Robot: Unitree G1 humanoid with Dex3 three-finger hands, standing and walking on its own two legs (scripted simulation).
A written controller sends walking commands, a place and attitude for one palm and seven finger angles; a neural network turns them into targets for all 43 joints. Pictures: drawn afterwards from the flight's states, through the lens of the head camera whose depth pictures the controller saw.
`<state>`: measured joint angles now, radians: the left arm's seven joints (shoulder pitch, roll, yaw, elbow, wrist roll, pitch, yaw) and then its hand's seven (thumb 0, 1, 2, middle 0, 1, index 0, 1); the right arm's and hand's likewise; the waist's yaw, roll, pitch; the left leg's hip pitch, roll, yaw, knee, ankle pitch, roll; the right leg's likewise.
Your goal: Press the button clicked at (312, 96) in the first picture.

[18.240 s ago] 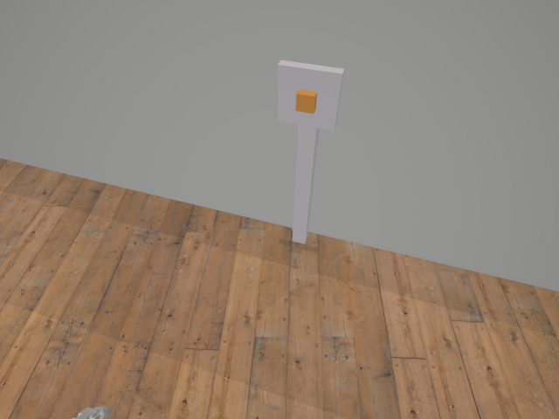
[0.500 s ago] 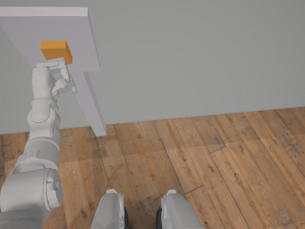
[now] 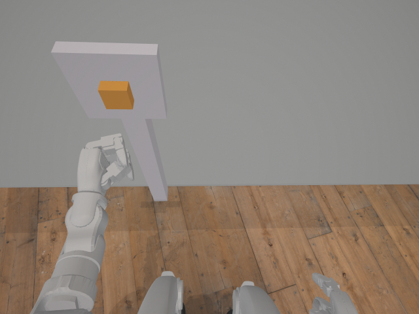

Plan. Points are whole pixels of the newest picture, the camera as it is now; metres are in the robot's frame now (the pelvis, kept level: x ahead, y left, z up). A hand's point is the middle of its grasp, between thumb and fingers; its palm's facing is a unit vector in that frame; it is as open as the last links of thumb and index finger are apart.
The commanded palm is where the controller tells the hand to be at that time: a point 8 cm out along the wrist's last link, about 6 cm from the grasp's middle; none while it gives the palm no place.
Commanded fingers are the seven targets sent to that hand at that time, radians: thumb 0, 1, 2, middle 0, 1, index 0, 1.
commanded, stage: draw the hand back to the body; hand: left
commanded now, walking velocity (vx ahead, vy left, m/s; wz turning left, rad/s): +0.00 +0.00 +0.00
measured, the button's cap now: (117, 94) +0.52 +0.21 +0.06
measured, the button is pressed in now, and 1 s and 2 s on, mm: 0 0 0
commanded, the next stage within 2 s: step back with the hand held close in 1.58 s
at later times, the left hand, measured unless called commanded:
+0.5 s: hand (98, 177) +0.31 +0.19 +0.10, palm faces +0.08 -1.00 -0.05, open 3.1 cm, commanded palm +0.28 +0.24 +0.12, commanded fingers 0.00 0.90 0.90 -1.30 -1.50 -1.30 -1.50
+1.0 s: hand (18, 197) +0.25 +0.22 +0.19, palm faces +0.32 -0.89 -0.33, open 3.1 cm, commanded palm +0.20 +0.26 +0.22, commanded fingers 0.00 0.90 0.90 -1.30 -1.50 -1.30 -1.50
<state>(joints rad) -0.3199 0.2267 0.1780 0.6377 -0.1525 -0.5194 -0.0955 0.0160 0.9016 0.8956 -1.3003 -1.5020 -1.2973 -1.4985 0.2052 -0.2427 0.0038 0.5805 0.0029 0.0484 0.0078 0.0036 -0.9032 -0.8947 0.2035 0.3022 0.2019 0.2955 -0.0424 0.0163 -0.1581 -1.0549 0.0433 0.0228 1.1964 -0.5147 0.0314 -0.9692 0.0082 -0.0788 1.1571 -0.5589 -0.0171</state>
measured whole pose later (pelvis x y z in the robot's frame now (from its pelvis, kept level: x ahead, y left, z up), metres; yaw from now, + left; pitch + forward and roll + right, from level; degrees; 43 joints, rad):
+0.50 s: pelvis +0.01 -0.01 +0.04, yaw +1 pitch +13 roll -2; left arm 0.01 0.26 0.19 0.28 -0.25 -0.37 -0.14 0.02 0.90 0.90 -1.30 -1.50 -1.30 -1.50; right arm 0.29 -0.25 0.02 0.56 0.05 0.01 -0.04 0.01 -0.90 -0.89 0.20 0.30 0.20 0.30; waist -0.04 0.04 -0.13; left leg -0.76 0.04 0.02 0.96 -0.43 0.02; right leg -0.68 0.02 -0.08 0.92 -0.47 -0.03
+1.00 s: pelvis +0.04 +0.00 +0.10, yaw +1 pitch +0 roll +0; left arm 0.39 0.30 0.14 -0.24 -0.07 -0.02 0.12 0.02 0.90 0.89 -1.30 -1.50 -1.30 -1.50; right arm 0.18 -0.23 0.06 0.55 0.03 -0.04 -0.09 0.01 -0.90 -0.90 0.20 0.30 0.20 0.30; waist 0.05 0.06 -0.03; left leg -0.23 0.00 0.04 0.53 -0.30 0.02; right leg -0.15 0.00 -0.06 0.49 -0.33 -0.01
